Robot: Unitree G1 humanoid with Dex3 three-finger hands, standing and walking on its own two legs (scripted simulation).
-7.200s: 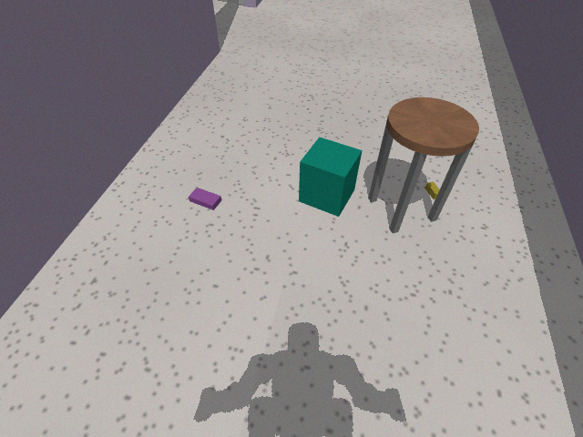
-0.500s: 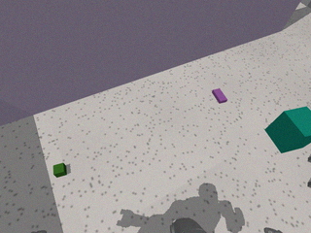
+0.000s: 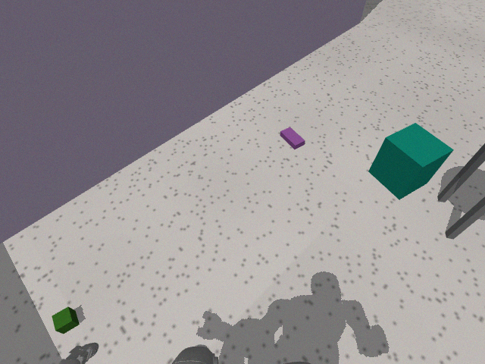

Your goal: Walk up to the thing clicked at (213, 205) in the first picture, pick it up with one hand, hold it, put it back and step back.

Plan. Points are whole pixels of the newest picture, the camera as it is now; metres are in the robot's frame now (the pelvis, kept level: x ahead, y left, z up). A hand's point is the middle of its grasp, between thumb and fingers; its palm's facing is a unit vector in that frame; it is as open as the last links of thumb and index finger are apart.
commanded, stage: walk up
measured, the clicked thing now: (292, 138) +1.33 -0.26 -0.74
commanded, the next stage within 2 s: stand in 1.42 s
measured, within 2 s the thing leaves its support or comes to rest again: neither
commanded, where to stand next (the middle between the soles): +0.08 +0.01 m, yaw -10 degrees
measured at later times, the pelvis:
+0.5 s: pelvis +0.01 -0.02 -0.01, yaw -8 degrees
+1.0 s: pelvis +0.01 +0.01 +0.01, yaw -12 degrees
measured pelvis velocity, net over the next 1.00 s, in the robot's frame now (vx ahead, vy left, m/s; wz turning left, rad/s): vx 0.01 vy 0.01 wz -0.21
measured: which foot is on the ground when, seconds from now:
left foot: up 0.00-0.04, down 0.06-0.44, up 0.46-0.66, down 0.68-1.00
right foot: down 0.00-0.10, up 0.12-0.40, down 0.42-1.00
